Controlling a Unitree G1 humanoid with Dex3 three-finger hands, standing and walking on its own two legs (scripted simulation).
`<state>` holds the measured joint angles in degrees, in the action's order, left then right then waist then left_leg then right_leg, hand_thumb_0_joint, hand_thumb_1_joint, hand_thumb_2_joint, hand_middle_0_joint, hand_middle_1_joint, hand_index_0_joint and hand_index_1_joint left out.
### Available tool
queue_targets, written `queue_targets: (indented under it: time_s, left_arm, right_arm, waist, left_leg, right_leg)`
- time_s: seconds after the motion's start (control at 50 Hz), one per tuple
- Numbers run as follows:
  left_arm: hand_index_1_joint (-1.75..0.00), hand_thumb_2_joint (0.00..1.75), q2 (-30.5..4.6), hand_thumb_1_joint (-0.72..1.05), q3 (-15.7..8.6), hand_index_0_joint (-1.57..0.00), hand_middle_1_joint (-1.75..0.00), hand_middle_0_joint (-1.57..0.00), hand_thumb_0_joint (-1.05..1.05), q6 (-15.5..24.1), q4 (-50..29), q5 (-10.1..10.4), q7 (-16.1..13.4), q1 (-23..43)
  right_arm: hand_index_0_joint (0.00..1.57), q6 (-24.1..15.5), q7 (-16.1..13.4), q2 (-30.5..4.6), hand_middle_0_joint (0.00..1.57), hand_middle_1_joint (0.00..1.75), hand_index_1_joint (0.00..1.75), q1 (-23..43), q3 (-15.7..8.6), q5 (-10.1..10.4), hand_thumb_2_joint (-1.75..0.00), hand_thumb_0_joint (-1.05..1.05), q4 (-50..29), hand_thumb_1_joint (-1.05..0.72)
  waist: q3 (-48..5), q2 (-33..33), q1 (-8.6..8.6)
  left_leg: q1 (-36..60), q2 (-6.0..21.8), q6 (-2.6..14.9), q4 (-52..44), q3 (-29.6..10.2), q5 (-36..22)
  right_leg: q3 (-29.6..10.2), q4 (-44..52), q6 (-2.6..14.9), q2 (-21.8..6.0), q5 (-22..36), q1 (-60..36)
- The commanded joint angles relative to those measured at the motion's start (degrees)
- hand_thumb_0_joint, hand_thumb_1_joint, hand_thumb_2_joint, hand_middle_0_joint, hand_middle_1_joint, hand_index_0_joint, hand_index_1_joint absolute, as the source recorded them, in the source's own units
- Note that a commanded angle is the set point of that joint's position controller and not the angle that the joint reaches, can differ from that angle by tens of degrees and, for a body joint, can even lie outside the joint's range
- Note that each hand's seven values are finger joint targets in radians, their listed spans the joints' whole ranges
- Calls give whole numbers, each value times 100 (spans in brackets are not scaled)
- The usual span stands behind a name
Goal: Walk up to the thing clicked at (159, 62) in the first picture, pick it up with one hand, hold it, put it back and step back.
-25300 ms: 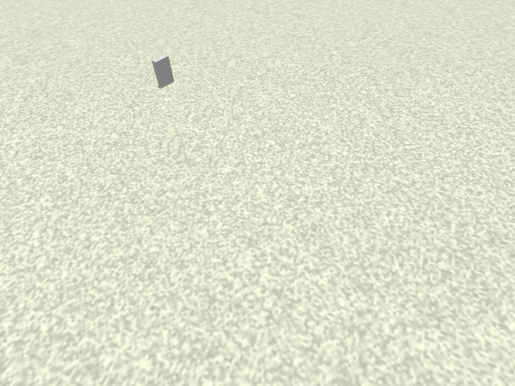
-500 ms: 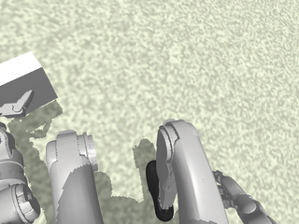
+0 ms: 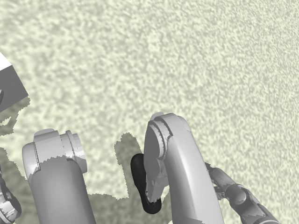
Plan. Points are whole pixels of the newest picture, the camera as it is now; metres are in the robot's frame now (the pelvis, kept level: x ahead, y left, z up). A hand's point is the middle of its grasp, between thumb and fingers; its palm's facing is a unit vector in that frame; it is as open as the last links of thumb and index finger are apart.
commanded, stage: lower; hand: left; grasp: from the side
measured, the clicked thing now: out of the picture +0.43 +0.30 -0.15
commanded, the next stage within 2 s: loosen in 0.76 s
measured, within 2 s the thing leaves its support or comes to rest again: rests again in 0.60 s
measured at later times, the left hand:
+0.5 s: hand out of the picture +0.41 +0.32 -0.15, palm faces +0.48 -0.88 -0.02, open 8.7 cm
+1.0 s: hand out of the picture +0.41 +0.32 -0.16, palm faces +0.48 -0.88 -0.01, open 8.7 cm
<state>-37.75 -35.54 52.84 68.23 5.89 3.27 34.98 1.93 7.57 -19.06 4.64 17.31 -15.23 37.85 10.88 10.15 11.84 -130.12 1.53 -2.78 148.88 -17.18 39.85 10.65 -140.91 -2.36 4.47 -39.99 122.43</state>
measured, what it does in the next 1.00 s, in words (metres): stands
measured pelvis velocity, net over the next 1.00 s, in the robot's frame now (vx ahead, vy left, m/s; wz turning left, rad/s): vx -0.01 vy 0.01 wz -0.05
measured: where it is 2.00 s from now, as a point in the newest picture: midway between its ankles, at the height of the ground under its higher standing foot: (112, 206)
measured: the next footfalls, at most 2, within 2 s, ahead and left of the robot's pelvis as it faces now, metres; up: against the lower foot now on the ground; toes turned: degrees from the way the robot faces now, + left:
none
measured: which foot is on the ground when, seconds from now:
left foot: down 0.00-1.00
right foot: down 0.00-1.00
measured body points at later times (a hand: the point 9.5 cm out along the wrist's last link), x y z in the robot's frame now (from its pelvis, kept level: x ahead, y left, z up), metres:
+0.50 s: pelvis -0.01 +0.00 -0.01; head +0.22 +0.16 +0.34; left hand +0.38 +0.36 -0.15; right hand +0.15 -0.25 -0.06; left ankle +0.08 +0.14 -0.26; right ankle +0.11 -0.12 -0.26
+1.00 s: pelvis -0.01 +0.01 -0.01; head +0.22 +0.17 +0.34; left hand +0.38 +0.36 -0.16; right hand +0.16 -0.25 -0.06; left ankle +0.08 +0.14 -0.26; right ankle +0.11 -0.12 -0.26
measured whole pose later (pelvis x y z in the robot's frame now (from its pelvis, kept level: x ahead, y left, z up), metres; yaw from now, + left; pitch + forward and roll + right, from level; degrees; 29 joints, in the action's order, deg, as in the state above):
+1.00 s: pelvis -0.01 +0.01 -0.01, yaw -3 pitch +13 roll -15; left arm -44.6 -34.5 60.2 77.9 6.2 -0.5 35.1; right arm 1.1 8.6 -21.0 9.5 25.5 -19.1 33.6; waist 15.9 14.4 12.5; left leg -127.9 1.7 -2.2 152.1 -21.4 39.8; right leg 13.5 -140.7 -3.7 6.3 -37.8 119.3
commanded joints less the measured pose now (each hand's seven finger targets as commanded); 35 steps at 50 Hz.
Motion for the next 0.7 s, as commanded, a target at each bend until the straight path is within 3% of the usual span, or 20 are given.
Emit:
queue_targets:
  time_s: [0.0, 0.02, 0.04, 0.1, 0.22, 0.36, 0.5, 0.54, 0.68]
  left_arm:
    - [-135, 119, -1354, 23, -63, -127, -136, -125, 0, 591, -890, 117, 13, 1180]
    - [-135, 120, -1240, 24, 73, -127, -136, -124, 0, 597, -826, 126, 22, 1213]
    - [-135, 119, -1375, 23, -40, -128, -136, -126, 0, 607, -861, 148, -2, 1265]
    - [-134, 120, -1392, 24, -36, -126, -136, -124, 0, 653, -746, 201, -28, 1221]
    - [-133, 119, -1803, 24, -140, -126, -134, -123, 0, 830, -748, 99, -171, 1513]
    - [-130, 117, -1944, 24, -191, -124, -132, -121, 0, 1006, -472, 42, -256, 1379]
    - [-132, 118, -1831, 23, -23, -127, -133, -124, 0, 1017, -231, 56, -244, 1285]
    - [-133, 119, -1862, 24, -122, -127, -134, -124, 0, 1022, -223, 81, -262, 1104]
    - [-132, 120, -1873, 25, -44, -125, -133, -122, 0, 1114, -329, 94, -324, 1318]
  right_arm:
    - [20, 34, -96, -1821, 20, 30, 30, -455, -470, -78, -91, 0, -192, -92]
    - [20, 30, -85, -1827, 20, 30, 30, -423, -420, -97, -90, 0, -225, -92]
    - [20, 25, -80, -1853, 20, 30, 30, -407, -410, -97, -91, 0, -230, -92]
    - [20, 28, -73, -1881, 20, 30, 30, -327, -353, -127, -90, 0, -299, -91]
    - [20, 18, -64, -1934, 20, 30, 30, -218, -212, -204, -90, 0, -332, -91]
    - [20, -18, -53, -2008, 20, 30, 30, -61, -80, -297, -90, 0, -383, -91]
    - [20, -31, -39, -2068, 20, 30, 30, 77, 9, -322, -90, 0, -464, -91]
    - [20, -41, -34, -2079, 20, 30, 30, 29, 11, -330, -90, 0, -465, -90]
    - [20, -43, -31, -2119, 20, 30, 30, 130, 63, -357, -90, 0, -480, -89]
  waist:
    - [-3816, -2694, 182]
    - [-3722, -2648, 286]
    - [-3707, -2668, 242]
    - [-3644, -2552, 275]
    - [-3533, -2682, 370]
    - [-3425, -2748, 394]
    - [-3150, -2616, 480]
    - [-3252, -2645, 417]
    - [-3056, -2712, 530]
  left_leg:
    - [2675, 250, 123, -1594, 585, -1153]
    - [2618, 252, 130, -1580, 559, -1127]
    - [2567, 249, 143, -1559, 563, -1007]
    - [2514, 251, 155, -1513, 553, -851]
    - [2464, 279, 145, -1502, 484, -685]
    - [2547, 307, 120, -1478, 426, -714]
    - [2411, 304, 137, -1468, 361, -627]
    - [2538, 311, 120, -1481, 357, -771]
    - [2523, 338, 110, -1479, 282, -689]
  right_leg:
    - [472, 1163, 359, 111, 1508, -1712]
    - [503, 1174, 339, 114, 1526, -1757]
    - [494, 1185, 340, 123, 1450, -1749]
    - [533, 1230, 318, 140, 1350, -1782]
    - [593, 1192, 322, 180, 1251, -1815]
    - [657, 1126, 310, 202, 1299, -1853]
    - [751, 1136, 291, 217, 1265, -1790]
    - [762, 1127, 290, 233, 1387, -1899]
    - [829, 1090, 283, 242, 1341, -1792]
